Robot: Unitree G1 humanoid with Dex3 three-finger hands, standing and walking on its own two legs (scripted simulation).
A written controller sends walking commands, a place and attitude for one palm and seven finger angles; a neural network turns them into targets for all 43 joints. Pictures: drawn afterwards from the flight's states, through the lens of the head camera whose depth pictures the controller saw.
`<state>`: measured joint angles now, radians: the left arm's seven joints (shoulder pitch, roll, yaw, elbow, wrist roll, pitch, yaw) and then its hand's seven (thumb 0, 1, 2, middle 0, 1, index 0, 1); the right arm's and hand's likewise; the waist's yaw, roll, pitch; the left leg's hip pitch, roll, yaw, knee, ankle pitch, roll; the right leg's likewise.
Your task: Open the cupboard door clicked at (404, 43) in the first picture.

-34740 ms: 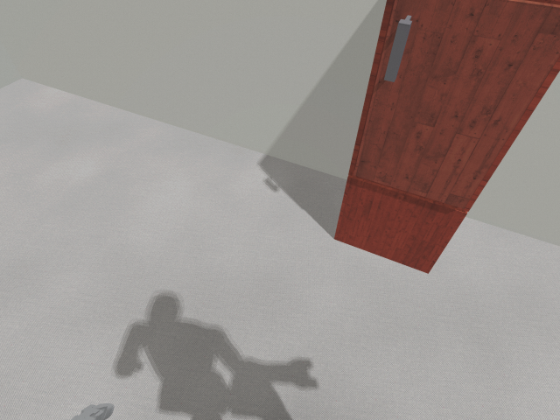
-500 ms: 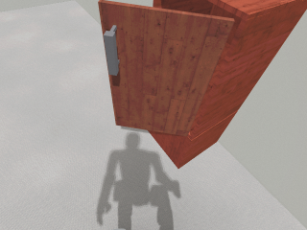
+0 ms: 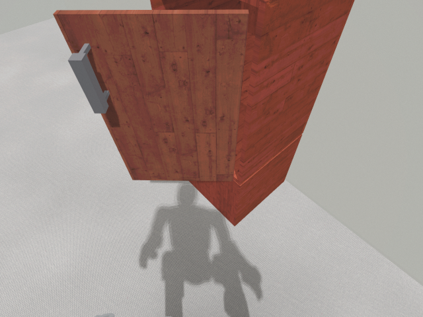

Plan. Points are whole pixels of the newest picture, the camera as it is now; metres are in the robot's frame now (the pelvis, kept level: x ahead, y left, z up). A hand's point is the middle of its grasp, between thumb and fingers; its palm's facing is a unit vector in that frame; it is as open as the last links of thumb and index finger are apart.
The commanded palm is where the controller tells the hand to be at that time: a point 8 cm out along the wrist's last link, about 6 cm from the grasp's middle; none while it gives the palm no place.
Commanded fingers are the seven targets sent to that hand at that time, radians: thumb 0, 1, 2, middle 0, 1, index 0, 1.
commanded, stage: come to a stop and stand still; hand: left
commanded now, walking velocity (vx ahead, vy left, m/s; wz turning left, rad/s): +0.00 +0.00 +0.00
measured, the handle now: (93, 79) +0.57 +0.28 +0.13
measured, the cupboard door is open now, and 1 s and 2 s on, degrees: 47 47 47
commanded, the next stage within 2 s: look again from close up in 0.72 s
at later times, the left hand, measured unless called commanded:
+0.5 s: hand out of the picture -0.02 +0.13 -0.16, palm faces +0.07 -0.98 -0.18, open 7.3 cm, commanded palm none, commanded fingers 0.00 0.90 0.90 -0.20 -0.30 -0.20 -0.30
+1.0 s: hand out of the picture +0.00 +0.14 -0.17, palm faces +0.03 -0.98 -0.20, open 7.3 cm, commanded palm none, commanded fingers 0.00 0.90 0.90 -0.20 -0.30 -0.20 -0.30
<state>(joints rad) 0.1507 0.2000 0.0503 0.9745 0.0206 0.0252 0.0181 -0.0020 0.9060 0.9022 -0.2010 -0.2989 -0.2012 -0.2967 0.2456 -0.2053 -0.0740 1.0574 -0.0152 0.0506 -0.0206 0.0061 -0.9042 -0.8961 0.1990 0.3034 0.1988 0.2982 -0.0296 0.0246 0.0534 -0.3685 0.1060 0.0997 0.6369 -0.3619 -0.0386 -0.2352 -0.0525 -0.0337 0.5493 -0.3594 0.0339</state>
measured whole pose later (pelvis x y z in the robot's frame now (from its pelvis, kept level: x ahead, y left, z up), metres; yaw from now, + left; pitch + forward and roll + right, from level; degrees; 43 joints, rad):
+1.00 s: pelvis +0.00 -0.03 +0.01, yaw +1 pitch +0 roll +0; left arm 0.30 0.12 -0.01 1.11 0.01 -0.03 0.04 0.01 0.91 0.90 -0.21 -0.30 -0.21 -0.30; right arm 0.29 -0.16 0.00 1.08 -0.02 -0.02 -0.03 0.01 -0.92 -0.90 0.20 0.30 0.20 0.30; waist -0.01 0.03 0.04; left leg -0.21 0.04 0.05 0.53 -0.31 -0.01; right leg -0.17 0.00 -0.06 0.50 -0.32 -0.02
